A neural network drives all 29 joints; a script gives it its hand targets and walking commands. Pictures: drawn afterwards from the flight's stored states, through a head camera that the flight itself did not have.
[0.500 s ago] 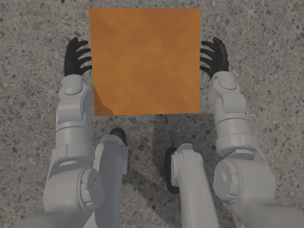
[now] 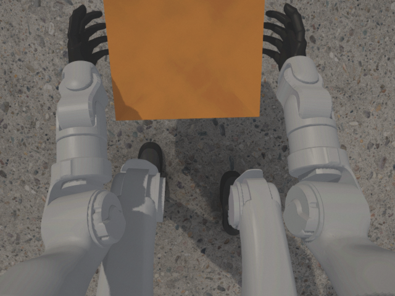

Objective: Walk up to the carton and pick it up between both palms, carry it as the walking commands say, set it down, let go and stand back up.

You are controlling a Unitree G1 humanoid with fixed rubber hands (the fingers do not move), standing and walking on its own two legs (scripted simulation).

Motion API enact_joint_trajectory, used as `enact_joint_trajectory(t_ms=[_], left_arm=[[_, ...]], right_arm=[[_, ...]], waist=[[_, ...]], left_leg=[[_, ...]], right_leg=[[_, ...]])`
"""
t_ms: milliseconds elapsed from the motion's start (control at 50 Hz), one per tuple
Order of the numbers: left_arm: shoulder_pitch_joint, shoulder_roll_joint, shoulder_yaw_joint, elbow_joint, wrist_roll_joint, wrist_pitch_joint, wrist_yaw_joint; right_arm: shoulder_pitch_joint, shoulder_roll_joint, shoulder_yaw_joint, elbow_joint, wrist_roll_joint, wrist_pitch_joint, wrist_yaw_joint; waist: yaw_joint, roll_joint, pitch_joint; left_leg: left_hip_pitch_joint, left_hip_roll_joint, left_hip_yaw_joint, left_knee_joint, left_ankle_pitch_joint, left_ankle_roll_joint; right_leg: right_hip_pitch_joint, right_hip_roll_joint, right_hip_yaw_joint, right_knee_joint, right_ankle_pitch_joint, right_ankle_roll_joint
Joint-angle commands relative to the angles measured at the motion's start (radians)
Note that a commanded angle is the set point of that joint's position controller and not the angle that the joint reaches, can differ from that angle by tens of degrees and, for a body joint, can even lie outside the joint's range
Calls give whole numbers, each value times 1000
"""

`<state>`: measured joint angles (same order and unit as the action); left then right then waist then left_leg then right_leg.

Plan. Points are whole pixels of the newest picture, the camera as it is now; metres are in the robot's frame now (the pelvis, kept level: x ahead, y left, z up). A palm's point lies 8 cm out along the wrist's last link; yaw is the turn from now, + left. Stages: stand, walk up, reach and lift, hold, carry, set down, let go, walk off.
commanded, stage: set down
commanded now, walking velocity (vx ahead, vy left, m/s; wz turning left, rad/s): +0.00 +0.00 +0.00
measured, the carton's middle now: (186, 51) +0.52 +0.08 -0.26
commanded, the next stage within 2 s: none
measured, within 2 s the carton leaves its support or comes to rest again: rests again in 1.74 s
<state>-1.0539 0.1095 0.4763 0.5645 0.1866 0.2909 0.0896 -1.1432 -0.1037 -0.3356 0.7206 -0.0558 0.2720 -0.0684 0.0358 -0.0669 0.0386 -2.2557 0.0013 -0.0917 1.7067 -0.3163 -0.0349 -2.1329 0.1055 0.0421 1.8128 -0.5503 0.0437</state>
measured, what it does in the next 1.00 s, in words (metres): lowers itself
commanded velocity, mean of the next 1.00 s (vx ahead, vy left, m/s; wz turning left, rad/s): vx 0.00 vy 0.00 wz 0.00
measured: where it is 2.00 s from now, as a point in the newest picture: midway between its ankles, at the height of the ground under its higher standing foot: (190, 200)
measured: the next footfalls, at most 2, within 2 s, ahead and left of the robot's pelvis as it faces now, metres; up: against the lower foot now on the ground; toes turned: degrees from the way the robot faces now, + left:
none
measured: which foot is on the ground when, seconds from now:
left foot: down 0.00-1.00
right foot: down 0.00-1.00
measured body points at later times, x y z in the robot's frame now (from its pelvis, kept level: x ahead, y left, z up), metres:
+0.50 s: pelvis +0.00 -0.01 -0.04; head +0.37 +0.04 +0.20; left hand +0.50 +0.27 -0.24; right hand +0.54 -0.08 -0.25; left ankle +0.15 +0.14 -0.43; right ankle +0.10 -0.13 -0.43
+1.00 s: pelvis +0.00 -0.01 -0.07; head +0.39 +0.01 +0.16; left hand +0.52 +0.26 -0.27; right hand +0.54 -0.10 -0.29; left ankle +0.15 +0.14 -0.43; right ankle +0.10 -0.13 -0.43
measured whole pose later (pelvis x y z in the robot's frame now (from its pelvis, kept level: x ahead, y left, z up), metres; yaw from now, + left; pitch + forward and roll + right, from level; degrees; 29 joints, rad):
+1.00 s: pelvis +0.00 -0.01 -0.07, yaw +1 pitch +44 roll -2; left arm -1.37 0.34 0.39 1.00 0.03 0.15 0.02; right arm -1.35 -0.23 -0.18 0.91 0.02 0.20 -0.12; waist 0.08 0.02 0.30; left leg -2.34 0.00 -0.09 1.96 -0.38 -0.06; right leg -2.22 0.13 0.04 2.09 -0.63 0.06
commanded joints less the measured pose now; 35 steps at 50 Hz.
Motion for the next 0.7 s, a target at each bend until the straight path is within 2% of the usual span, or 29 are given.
enact_joint_trajectory(t_ms=[0, 20, 40, 60, 80, 120, 140, 160, 180, 200, 220, 260, 300, 340, 360, 380, 420, 440, 460, 480, 500, 520, 540, 560, 580, 620, 640, 660, 680], left_arm=[[-742, -639, -573, 57, -230, -70, -264], [-762, -621, -574, 28, -241, -79, -257], [-771, -614, -576, 23, -234, -76, -261], [-772, -627, -568, 42, -245, -84, -261], [-795, -602, -576, 17, -244, -93, -251], [-761, -599, -533, 85, -222, -90, -248], [-774, -613, -550, 71, -238, -95, -248], [-769, -613, -528, 100, -239, -99, -252], [-783, -577, -519, 113, -240, -102, -248], [-798, -586, -529, 124, -246, -102, -249], [-794, -584, -513, 129, -248, -102, -252], [-795, -587, -495, 132, -255, -109, -256], [-759, -558, -442, 223, -227, -107, -261], [-756, -554, -419, 221, -221, -116, -265], [-792, -559, -449, 185, -242, -119, -265], [-779, -548, -424, 227, -242, -117, -268], [-804, -540, -435, 222, -249, -120, -272], [-767, -526, -388, 279, -226, -126, -272], [-749, -548, -409, 279, -244, -124, -278], [-752, -548, -388, 282, -245, -129, -281], [-770, -523, -406, 289, -255, -130, -280], [-765, -532, -385, 305, -258, -129, -283], [-746, -535, -385, 306, -248, -128, -281], [-782, -525, -388, 305, -269, -137, -278], [-752, -555, -393, 313, -268, -138, -279], [-826, -548, -416, 249, -321, -155, -276], [-795, -545, -411, 239, -325, -157, -271], [-810, -540, -414, 270, -336, -162, -270], [-777, -533, -397, 291, -332, -169, -267]], right_arm=[[-692, 712, 536, -32, 140, -64, 253], [-716, 684, 546, -65, 155, -72, 247], [-694, 680, 524, -5, 141, -64, 250], [-706, 668, 539, -28, 145, -68, 245], [-744, 681, 550, -46, 169, -73, 246], [-720, 670, 535, 20, 160, -70, 245], [-744, 653, 542, -24, 162, -81, 235], [-774, 633, 550, -24, 163, -85, 228], [-772, 619, 538, -12, 159, -84, 228], [-760, 613, 509, 32, 157, -86, 233], [-764, 611, 527, 29, 159, -82, 228], [-814, 589, 534, -42, 170, -100, 216], [-783, 582, 498, 48, 148, -94, 216], [-797, 586, 521, 43, 161, -95, 212], [-826, 577, 528, -13, 162, -105, 209], [-791, 552, 502, 54, 150, -99, 208], [-813, 564, 494, 37, 149, -111, 202], [-812, 553, 480, 74, 140, -109, 205], [-798, 527, 472, 52, 123, -121, 195], [-802, 505, 484, 64, 120, -120, 190], [-793, 532, 465, 81, 124, -119, 191], [-830, 477, 484, 46, 128, -130, 179], [-838, 490, 489, 21, 136, -134, 180], [-856, 489, 491, 19, 142, -143, 174], [-887, 452, 504, 8, 154, -155, 171], [-900, 472, 522, -43, 149, -161, 160], [-886, 462, 531, -30, 158, -169, 155], [-876, 479, 531, -16, 159, -167, 156], [-890, 495, 563, -27, 178, -172, 152]], waist=[[104, 92, -1194], [111, 106, -1228], [109, 110, -1172], [106, 63, -1175], [127, 86, -1212], [133, 88, -1156], [105, 72, -1189], [132, 73, -1148], [122, 55, -1168], [105, 101, -1112], [109, 54, -1107], [130, 71, -1099], [124, 50, -990], [156, 31, -1001], [127, 18, -1036], [116, 27, -977], [100, 37, -987], [119, 23, -918], [81, 23, -935], [92, -9, -909], [78, 23, -919], [99, 30, -923], [99, 25, -922], [86, 8, -929], [95, 28, -949], [62, -33, -956], [78, -8, -982], [66, -27, -980], [107, -38, -976]], left_leg=[[868, -72, 168, 66, 178, -9], [894, -68, 174, 85, 208, -12], [854, -66, 166, 86, 176, -13], [838, -69, 164, 96, 192, -10], [891, -63, 156, 93, 202, -6], [860, -63, 169, 108, 175, -8], [868, -65, 160, 131, 197, -8], [824, -71, 168, 128, 181, -6], [840, -59, 161, 142, 173, -6], [832, -58, 159, 137, 155, -3], [808, -58, 163, 153, 155, -6], [774, -56, 171, 174, 174, -3], [700, -55, 169, 179, 131, 1], [685, -51, 172, 194, 137, 2], [710, -53, 168, 209, 169, -1], [690, -50, 170, 211, 159, -2], [696, -47, 160, 222, 163, 3], [649, -55, 172, 218, 119, 8], [634, -53, 162, 241, 153, 1], [616, -51, 155, 245, 163, 1], [632, -48, 165, 236, 151, 0], [624, -45, 163, 260, 176, -4], [647, -43, 153, 265, 206, 0], [661, -44, 151, 274, 214, 5], [656, -50, 154, 292, 243, -2], [633, -44, 136, 303, 281, 2], [649, -47, 142, 311, 323, -2], [655, -46, 136, 309, 303, 4], [635, -45, 142, 324, 325, 15]], right_leg=[[185, 48, -94, -83, 146, -19], [198, 42, -89, -76, 160, -22], [163, 43, -80, -72, 139, -25], [192, 43, -84, -63, 150, -22], [180, 42, -85, -40, 154, -22], [171, 42, -83, -42, 128, -19], [181, 38, -92, -31, 153, -14], [201, 31, -77, -36, 136, -23], [170, 35, -92, -21, 116, -17], [136, 32, -87, -17, 104, -31], [167, 25, -85, -14, 111, -22], [180, 23, -67, -5, 126, -32], [154, 18, -72, 1, 104, -26], [188, 19, -62, 3, 107, -21], [189, 23, -72, 19, 142, -16], [187, 20, -67, 11, 122, -26], [168, 24, -73, 32, 134, -26], [148, 23, -71, 27, 88, -23], [167, 21, -79, 37, 126, -23], [169, 18, -75, 45, 131, -23], [185, 15, -75, 35, 124, -29], [197, 11, -70, 52, 136, -30], [181, 17, -69, 64, 156, -24], [185, 16, -77, 62, 155, -22], [195, 15, -77, 96, 193, -22], [256, 15, -64, 98, 259, -27], [272, 8, -65, 109, 302, -25], [279, 7, -61, 105, 283, -27], [279, 10, -45, 111, 306, -25]])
